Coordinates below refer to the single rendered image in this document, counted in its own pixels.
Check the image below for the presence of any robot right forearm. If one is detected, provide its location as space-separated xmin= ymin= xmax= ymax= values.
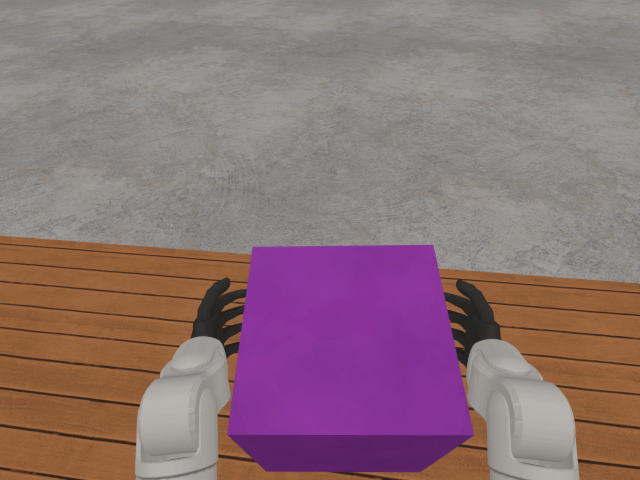
xmin=466 ymin=339 xmax=580 ymax=480

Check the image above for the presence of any left robot hand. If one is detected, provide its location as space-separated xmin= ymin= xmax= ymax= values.
xmin=190 ymin=278 xmax=247 ymax=358

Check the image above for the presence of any robot left forearm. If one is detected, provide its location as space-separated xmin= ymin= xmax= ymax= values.
xmin=135 ymin=336 xmax=231 ymax=480

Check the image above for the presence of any carton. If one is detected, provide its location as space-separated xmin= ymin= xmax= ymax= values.
xmin=227 ymin=245 xmax=474 ymax=472

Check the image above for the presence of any right robot hand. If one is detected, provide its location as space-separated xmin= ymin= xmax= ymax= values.
xmin=444 ymin=280 xmax=502 ymax=369

